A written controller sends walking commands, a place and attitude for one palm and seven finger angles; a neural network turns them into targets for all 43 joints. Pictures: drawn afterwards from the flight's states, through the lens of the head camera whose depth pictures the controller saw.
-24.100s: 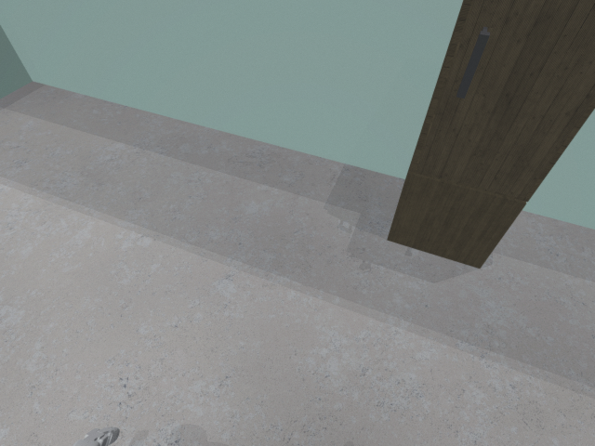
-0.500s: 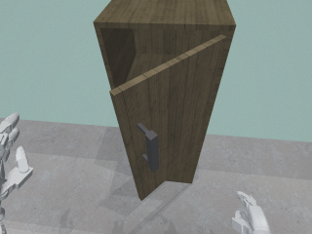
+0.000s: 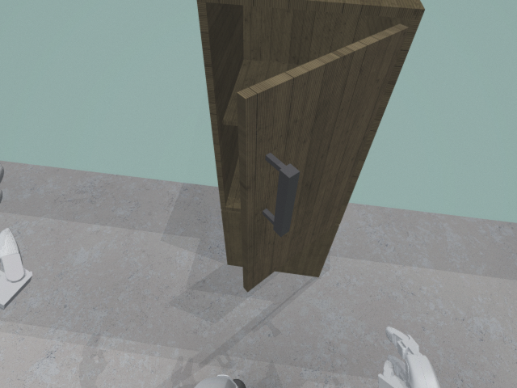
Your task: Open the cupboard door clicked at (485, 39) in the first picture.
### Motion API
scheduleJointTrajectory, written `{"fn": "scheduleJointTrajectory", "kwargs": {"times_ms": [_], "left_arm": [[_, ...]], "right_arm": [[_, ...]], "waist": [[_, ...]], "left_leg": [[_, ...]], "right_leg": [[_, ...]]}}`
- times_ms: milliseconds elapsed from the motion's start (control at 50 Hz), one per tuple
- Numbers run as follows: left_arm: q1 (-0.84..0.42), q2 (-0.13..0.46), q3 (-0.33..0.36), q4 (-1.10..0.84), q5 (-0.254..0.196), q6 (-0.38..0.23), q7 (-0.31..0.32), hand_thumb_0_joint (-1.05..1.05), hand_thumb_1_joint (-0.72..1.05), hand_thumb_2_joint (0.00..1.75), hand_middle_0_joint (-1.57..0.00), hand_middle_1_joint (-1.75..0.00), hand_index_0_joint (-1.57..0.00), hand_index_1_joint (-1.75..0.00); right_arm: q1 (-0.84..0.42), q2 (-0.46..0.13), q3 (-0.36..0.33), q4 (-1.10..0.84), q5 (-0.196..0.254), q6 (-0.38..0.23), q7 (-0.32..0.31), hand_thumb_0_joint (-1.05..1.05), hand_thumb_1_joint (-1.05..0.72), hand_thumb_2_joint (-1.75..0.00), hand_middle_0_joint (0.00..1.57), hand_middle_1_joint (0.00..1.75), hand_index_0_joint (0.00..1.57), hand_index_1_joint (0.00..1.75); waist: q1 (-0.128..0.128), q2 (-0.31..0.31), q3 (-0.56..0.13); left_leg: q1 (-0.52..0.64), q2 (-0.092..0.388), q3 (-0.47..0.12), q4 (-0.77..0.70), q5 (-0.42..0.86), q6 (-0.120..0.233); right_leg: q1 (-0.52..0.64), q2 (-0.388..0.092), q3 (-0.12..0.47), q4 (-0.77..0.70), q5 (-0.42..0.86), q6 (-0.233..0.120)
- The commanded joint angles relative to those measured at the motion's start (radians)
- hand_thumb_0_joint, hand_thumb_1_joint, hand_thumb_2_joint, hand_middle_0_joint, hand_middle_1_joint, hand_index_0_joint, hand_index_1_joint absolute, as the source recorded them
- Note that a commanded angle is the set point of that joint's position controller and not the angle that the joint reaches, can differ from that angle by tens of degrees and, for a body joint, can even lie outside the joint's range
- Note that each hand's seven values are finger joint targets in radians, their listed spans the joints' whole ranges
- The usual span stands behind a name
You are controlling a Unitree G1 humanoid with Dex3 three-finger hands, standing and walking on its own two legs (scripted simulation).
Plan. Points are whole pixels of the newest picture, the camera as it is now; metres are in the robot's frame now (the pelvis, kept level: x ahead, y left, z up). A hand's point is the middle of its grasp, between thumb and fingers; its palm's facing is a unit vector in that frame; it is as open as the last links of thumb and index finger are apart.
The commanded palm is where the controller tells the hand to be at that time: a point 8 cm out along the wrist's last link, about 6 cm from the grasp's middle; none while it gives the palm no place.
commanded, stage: step back with the hand held close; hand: left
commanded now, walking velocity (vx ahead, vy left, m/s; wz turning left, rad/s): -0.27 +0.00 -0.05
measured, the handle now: (277, 196) +0.41 +0.00 +0.06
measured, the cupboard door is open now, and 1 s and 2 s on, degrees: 47 47 47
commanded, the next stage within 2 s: stop stepping back and stand still in 0.42 s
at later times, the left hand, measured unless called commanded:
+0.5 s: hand out of the picture +0.13 +0.26 +0.18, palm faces +0.33 -0.84 -0.44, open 7.4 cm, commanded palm +0.08 +0.31 +0.19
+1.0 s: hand out of the picture +0.06 +0.31 +0.17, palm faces +0.42 -0.83 -0.38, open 7.4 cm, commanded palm +0.01 +0.34 +0.19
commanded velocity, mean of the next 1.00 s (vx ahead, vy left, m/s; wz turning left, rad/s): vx -0.09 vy -0.01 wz -0.01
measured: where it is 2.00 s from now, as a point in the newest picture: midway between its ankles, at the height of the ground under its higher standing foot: outside the picture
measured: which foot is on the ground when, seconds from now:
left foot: down 0.00-0.50, up 0.52-0.60, down 0.62-0.80, up 0.82-0.98, down 1.00-1.00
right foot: down 0.00-0.14, up 0.16-0.44, down 0.46-1.00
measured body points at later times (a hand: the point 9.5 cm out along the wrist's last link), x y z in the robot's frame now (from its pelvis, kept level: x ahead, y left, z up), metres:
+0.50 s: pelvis -0.09 +0.02 +0.00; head -0.06 +0.04 +0.45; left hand +0.11 +0.30 +0.20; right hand +0.10 -0.20 -0.07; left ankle +0.09 +0.08 -0.72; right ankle -0.19 -0.09 -0.73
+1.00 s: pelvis -0.15 +0.05 +0.00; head -0.18 +0.07 +0.45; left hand +0.03 +0.35 +0.19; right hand -0.05 -0.22 -0.08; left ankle -0.13 +0.16 -0.73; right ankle -0.17 -0.06 -0.73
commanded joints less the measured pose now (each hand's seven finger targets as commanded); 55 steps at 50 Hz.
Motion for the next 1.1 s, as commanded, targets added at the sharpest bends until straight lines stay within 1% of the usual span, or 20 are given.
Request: {"fn": "scheduleJointTrajectory", "kwargs": {"times_ms": [0, 60, 100, 140, 200, 280, 360, 400, 440, 500, 560, 600, 640, 660, 740, 780, 800, 940, 1020, 1080], "left_arm": [[-0.069, 0.144, 0.068, -0.187, -0.001, -0.062, 0.042, 0.0, 0.9, 0.9, -0.2, -0.3, -0.2, -0.3], [-0.16, 0.172, 0.074, -0.183, 0.005, -0.053, 0.053, 0.0, 0.9, 0.9, -0.2, -0.3, -0.2, -0.3], [-0.183, 0.183, 0.081, -0.215, 0.006, -0.064, 0.051, 0.0, 0.9, 0.9, -0.2, -0.3, -0.2, -0.3], [-0.183, 0.197, 0.136, -0.257, 0.023, -0.087, 0.047, 0.0, 0.9, 0.9, -0.2, -0.3, -0.2, -0.3], [-0.117, 0.18, 0.132, -0.248, 0.005, -0.094, 0.042, 0.0, 0.9, 0.9, -0.2, -0.3, -0.2, -0.3], [-0.052, 0.138, 0.072, -0.26, -0.012, -0.07, 0.038, 0.0, 0.9, 0.9, -0.2, -0.3, -0.2, -0.3], [-0.052, 0.165, 0.079, -0.206, -0.038, -0.068, 0.024, 0.0, 0.9, 0.9, -0.2, -0.3, -0.2, -0.3], [-0.056, 0.199, 0.09, -0.209, -0.046, -0.082, 0.007, 0.0, 0.9, 0.9, -0.2, -0.3, -0.2, -0.3], [-0.115, 0.26, 0.127, -0.223, -0.05, -0.107, 0.009, 0.0, 0.9, 0.9, -0.2, -0.3, -0.2, -0.3], [-0.118, 0.238, 0.106, -0.176, -0.03, -0.075, -0.001, 0.0, 0.9, 0.9, -0.2, -0.3, -0.2, -0.3], [-0.086, 0.22, 0.116, -0.187, -0.036, -0.032, 0.001, 0.0, 0.9, 0.9, -0.2, -0.3, -0.2, -0.3], [-0.146, 0.212, 0.113, -0.216, -0.046, -0.057, 0.003, 0.0, 0.9, 0.9, -0.2, -0.3, -0.2, -0.3], [-0.074, 0.224, 0.143, -0.202, -0.039, -0.063, 0.011, 0.0, 0.9, 0.9, -0.2, -0.3, -0.2, -0.3], [-0.083, 0.231, 0.155, -0.245, -0.029, -0.067, 0.019, 0.0, 0.9, 0.9, -0.2, -0.3, -0.2, -0.3], [0.081, 0.173, 0.112, -0.214, -0.014, -0.05, 0.007, 0.0, 0.9, 0.9, -0.2, -0.3, -0.2, -0.3], [0.075, 0.215, 0.146, -0.202, -0.013, -0.052, 0.01, 0.0, 0.9, 0.9, -0.2, -0.3, -0.2, -0.3], [0.035, 0.179, 0.11, -0.196, -0.018, -0.041, 0.009, 0.0, 0.9, 0.9, -0.2, -0.3, -0.2, -0.3], [-0.249, 0.151, 0.038, -0.066, 0.026, -0.066, 0.043, 0.0, 0.9, 0.9, -0.2, -0.3, -0.2, -0.3], [-0.216, 0.195, 0.091, -0.18, 0.017, -0.09, 0.03, 0.0, 0.9, 0.9, -0.2, -0.3, -0.2, -0.3], [-0.135, 0.192, 0.107, -0.229, 0.023, -0.092, 0.03, 0.0, 0.9, 0.9, -0.2, -0.3, -0.2, -0.3]], "right_arm": [[-0.071, -0.134, -0.069, -0.103, -0.005, -0.063, -0.015, 0.0, -0.9, -0.9, 0.2, 0.3, 0.2, 0.3], [-0.085, -0.133, -0.061, -0.091, -0.001, -0.061, -0.022, 0.0, -0.9, -0.9, 0.2, 0.3, 0.2, 0.3], [-0.119, -0.154, -0.054, -0.11, -0.003, -0.068, -0.037, 0.0, -0.9, -0.9, 0.2, 0.3, 0.2, 0.3], [-0.128, -0.158, -0.062, -0.118, -0.019, -0.098, -0.033, 0.0, -0.9, -0.9, 0.2, 0.3, 0.2, 0.3], [-0.119, -0.117, -0.073, -0.094, -0.023, -0.119, 0.002, 0.0, -0.9, -0.9, 0.2, 0.3, 0.2, 0.3], [-0.122, -0.114, -0.062, -0.073, -0.016, -0.119, 0.026, 0.0, -0.9, -0.9, 0.2, 0.3, 0.2, 0.3], [-0.09, -0.111, -0.053, -0.054, -0.031, -0.102, 0.029, 0.0, -0.9, -0.9, 0.2, 0.3, 0.2, 0.3], [-0.071, -0.103, -0.05, -0.052, -0.032, -0.07, 0.029, 0.0, -0.9, -0.9, 0.2, 0.3, 0.2, 0.3], [-0.098, -0.094, -0.037, -0.046, -0.026, -0.054, 0.018, 0.0, -0.9, -0.9, 0.2, 0.3, 0.2, 0.3], [-0.138, -0.119, -0.053, -0.057, -0.002, -0.077, -0.006, 0.0, -0.9, -0.9, 0.2, 0.3, 0.2, 0.3], [-0.132, -0.117, -0.021, -0.08, 0.007, -0.06, -0.029, 0.0, -0.9, -0.9, 0.2, 0.3, 0.2, 0.3], [-0.116, -0.147, -0.035, -0.089, 0.011, -0.102, -0.029, 0.0, -0.9, -0.9, 0.2, 0.3, 0.2, 0.3], [-0.109, -0.121, -0.038, -0.083, -0.016, -0.136, -0.019, 0.0, -0.9, -0.9, 0.2, 0.3, 0.2, 0.3], [-0.113, -0.114, -0.037, -0.086, -0.02, -0.14, -0.016, 0.0, -0.9, -0.9, 0.2, 0.3, 0.2, 0.3], [-0.093, -0.115, -0.047, -0.107, -0.01, -0.119, -0.001, 0.0, -0.9, -0.9, 0.2, 0.3, 0.2, 0.3], [-0.08, -0.116, -0.064, -0.083, -0.016, -0.093, 0.001, 0.0, -0.9, -0.9, 0.2, 0.3, 0.2, 0.3], [-0.074, -0.126, -0.071, -0.065, -0.017, -0.078, -0.002, 0.0, -0.9, -0.9, 0.2, 0.3, 0.2, 0.3], [-0.073, -0.134, -0.053, -0.038, -0.014, -0.135, -0.05, 0.0, -0.9, -0.9, 0.2, 0.3, 0.2, 0.3], [-0.076, -0.117, -0.041, -0.047, -0.021, -0.158, -0.034, 0.0, -0.9, -0.9, 0.2, 0.3, 0.2, 0.3], [-0.082, -0.106, -0.043, -0.049, -0.021, -0.183, -0.011, 0.0, -0.9, -0.9, 0.2, 0.3, 0.2, 0.3]], "waist": [[-0.024, -0.162, -0.104], [-0.035, -0.172, -0.08], [-0.023, 0.076, -0.028], [-0.011, 0.335, -0.122], [0.007, 0.088, -0.168], [0.003, 0.237, -0.205], [0.002, 0.203, -0.241], [-0.008, 0.092, -0.237], [-0.015, -0.106, -0.196], [-0.016, -0.271, -0.133], [-0.029, 0.012, -0.117], [-0.004, 0.178, -0.139], [0.006, 0.239, -0.188], [0.01, 0.217, -0.168], [0.009, 0.167, -0.148], [-0.004, -0.178, -0.16], [-0.012, -0.245, -0.101], [-0.03, -0.043, -0.006], [-0.035, 0.219, -0.031], [-0.011, 0.162, -0.041]], "left_leg": [[0.227, 0.009, -0.041, 0.198, -0.196, -0.051], [0.246, 0.018, -0.049, 0.114, -0.165, -0.041], [0.108, 0.131, -0.206, -0.198, -0.262, 0.0], [-0.19, 0.345, -0.502, -0.548, -0.685, 0.091], [0.012, 0.29, -0.347, -0.406, -0.36, 0.09], [0.126, 0.22, -0.194, -0.454, -0.32, 0.02], [0.214, 0.207, -0.157, -0.448, -0.194, -0.063], [0.307, 0.146, -0.06, -0.269, -0.016, -0.105], [0.398, 0.061, -0.011, 0.112, -0.062, -0.094], [0.188, 0.001, -0.041, 0.322, -0.176, -0.071], [0.259, 0.031, -0.05, -0.072, 0.243, -0.034], [0.325, 0.166, -0.243, -0.231, 0.4, 0.025], [0.19, 0.241, -0.451, -0.463, -0.252, 0.029], [0.1, 0.224, -0.413, -0.515, -0.441, 0.004], [-0.064, 0.048, -0.096, -0.355, -0.401, -0.091], [0.166, -0.051, -0.015, 0.22, -0.193, -0.088], [0.071, -0.031, -0.046, 0.418, -0.147, -0.081], [0.236, 0.027, 0.034, -0.058, -0.227, -0.008], [0.139, 0.279, -0.46, -0.403, -0.437, 0.104], [0.124, 0.252, -0.328, -0.354, -0.345, 0.106]], "right_leg": [[-0.268, -0.244, 0.262, -0.302, -0.286, -0.128], [-0.265, -0.221, 0.171, -0.226, -0.143, -0.09], [-0.179, -0.059, 0.056, -0.056, -0.181, -0.009], [0.139, 0.09, 0.028, 0.484, -0.239, 0.02], [-0.022, 0.054, 0.064, 0.57, -0.255, -0.001], [0.021, 0.071, -0.043, 0.36, -0.296, -0.013], [0.126, 0.063, -0.067, -0.063, -0.284, -0.049], [0.099, -0.029, 0.011, -0.319, -0.132, -0.077], [-0.168, -0.266, 0.174, -0.386, 0.084, -0.13], [-0.112, -0.274, 0.084, -0.209, 0.43, -0.122], [-0.003, -0.13, 0.001, -0.026, 0.376, -0.024], [0.015, 0.016, 0.001, 0.087, -0.11, 0.013], [0.083, 0.042, 0.045, 0.196, -0.341, -0.005], [0.147, 0.047, 0.029, 0.169, -0.31, -0.02], [0.335, 0.031, -0.05, -0.152, -0.233, -0.046], [-0.077, -0.239, 0.259, -0.395, -0.417, -0.137], [-0.157, -0.334, 0.356, -0.409, -0.493, -0.197], [-0.131, -0.188, 0.125, -0.212, -0.415, -0.1], [-0.086, -0.005, -0.022, 0.243, -0.243, 0.008], [-0.028, -0.028, 0.0, 0.19, -0.196, 0.002]]}}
